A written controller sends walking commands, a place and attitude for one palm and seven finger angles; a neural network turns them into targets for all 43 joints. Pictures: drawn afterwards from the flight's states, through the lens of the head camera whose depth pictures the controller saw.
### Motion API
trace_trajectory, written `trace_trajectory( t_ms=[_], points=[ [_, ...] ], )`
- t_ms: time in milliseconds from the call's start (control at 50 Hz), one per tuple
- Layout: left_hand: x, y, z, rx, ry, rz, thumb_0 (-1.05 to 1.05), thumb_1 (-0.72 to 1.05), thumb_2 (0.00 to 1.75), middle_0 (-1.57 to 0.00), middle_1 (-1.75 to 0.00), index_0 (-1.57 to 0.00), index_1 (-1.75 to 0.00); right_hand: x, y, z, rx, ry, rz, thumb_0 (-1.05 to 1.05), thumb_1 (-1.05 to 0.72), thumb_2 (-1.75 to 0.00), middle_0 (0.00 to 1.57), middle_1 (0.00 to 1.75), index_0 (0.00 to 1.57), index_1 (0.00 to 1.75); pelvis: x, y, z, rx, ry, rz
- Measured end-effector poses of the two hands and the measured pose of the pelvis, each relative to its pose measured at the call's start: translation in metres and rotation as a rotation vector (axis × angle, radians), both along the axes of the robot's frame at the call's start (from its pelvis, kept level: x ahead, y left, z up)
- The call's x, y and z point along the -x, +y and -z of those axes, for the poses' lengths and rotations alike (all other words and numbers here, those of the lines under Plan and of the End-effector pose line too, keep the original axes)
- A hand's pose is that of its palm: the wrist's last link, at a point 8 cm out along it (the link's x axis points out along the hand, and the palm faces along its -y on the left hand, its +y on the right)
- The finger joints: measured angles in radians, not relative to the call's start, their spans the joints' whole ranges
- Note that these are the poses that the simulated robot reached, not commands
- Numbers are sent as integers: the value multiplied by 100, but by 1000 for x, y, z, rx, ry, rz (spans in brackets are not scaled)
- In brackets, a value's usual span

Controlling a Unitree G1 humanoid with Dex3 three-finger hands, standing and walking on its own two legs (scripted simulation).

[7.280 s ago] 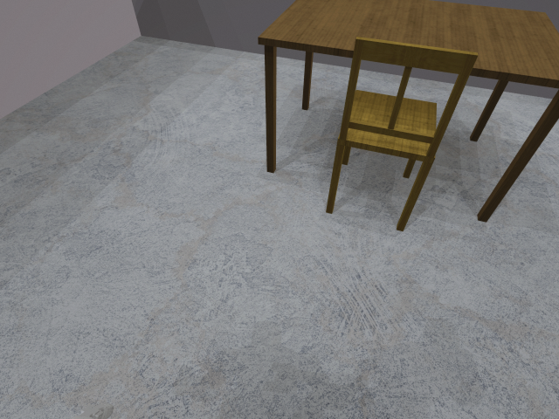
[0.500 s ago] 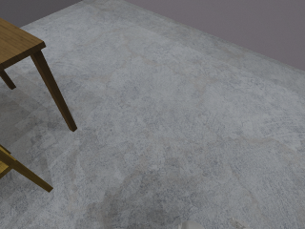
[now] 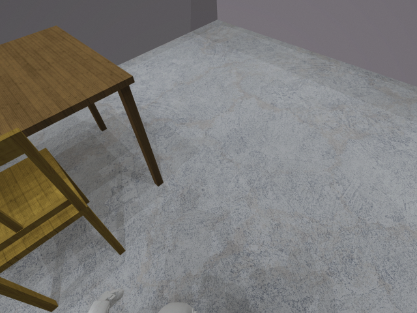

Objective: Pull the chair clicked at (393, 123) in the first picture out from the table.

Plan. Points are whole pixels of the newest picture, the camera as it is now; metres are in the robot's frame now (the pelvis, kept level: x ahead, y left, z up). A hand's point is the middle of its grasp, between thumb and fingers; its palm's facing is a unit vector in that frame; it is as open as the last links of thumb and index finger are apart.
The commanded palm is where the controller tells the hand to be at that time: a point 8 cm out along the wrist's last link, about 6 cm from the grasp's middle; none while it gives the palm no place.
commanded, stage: turn to face it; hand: left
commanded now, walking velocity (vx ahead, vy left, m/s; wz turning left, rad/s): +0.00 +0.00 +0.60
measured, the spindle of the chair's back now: out of the picture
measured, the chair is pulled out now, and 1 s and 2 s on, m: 0.00 0.00 0.00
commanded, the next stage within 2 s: take the last steps up to it in 1.08 s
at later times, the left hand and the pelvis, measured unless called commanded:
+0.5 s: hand out of the picture -0.03 +0.30 -0.17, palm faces +0.34 -0.91 -0.25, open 7.4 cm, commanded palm none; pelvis -0.02 +0.07 +0.00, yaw +18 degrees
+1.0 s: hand out of the picture -0.03 +0.24 -0.13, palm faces +0.54 -0.78 -0.30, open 7.4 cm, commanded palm none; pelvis -0.02 +0.01 +0.00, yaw +34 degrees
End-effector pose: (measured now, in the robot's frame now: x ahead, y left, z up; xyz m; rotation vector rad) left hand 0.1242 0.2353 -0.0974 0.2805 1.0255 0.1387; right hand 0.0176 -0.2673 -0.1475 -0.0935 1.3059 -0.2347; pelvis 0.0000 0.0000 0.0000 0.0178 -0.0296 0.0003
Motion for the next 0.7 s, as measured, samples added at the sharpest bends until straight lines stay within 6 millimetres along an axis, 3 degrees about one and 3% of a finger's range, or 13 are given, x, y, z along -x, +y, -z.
trace_trajectory(
  t_ms=[160, 300, 360, 420, 540, 700],
  points=[
    [76, 24, 18, 28, 109, -159, 1, 90, 90, -21, -30, -21, -30, -40, 11, -11, 25, 6, -145, 1, -91, -90, 20, 29, 20, 30, 5, 10, -1, -4, -6, -111],
    [152, 73, 56, 70, 225, -324, 1, 90, 90, -21, -30, -21, -30, -106, 59, -19, 91, -105, -325, 1, -91, -90, 19, 29, 20, 30, 11, 46, 17, 25, 11, -208],
    [174, 91, 62, 71, 279, -377, 1, 91, 90, -20, -30, -21, -30, -122, 83, -29, 101, -156, -381, 1, -91, -90, 20, 29, 20, 30, 15, 56, 16, 33, 11, -229],
    [180, 102, 55, 78, 276, -411, 1, 91, 90, -20, -30, -20, -29, -127, 100, -41, 109, -168, -418, 0, -91, -90, 20, 30, 20, 30, 18, 63, 6, 55, 13, -263],
    [172, 113, 38, 81, 180, -447, 1, 91, 90, -20, -30, -20, -29, -128, 122, -46, 87, -153, -470, 0, -90, -90, 20, 30, 21, 30, 21, 70, -5, 64, 17, -328],
    [153, 109, 24, 57, 84, -488, 1, 91, 90, -20, -30, -20, -29, -117, 123, -33, 44, -107, -502, 0, -90, -90, 20, 30, 21, 30, 21, 62, -5, 52, 19, -420]
  ],
)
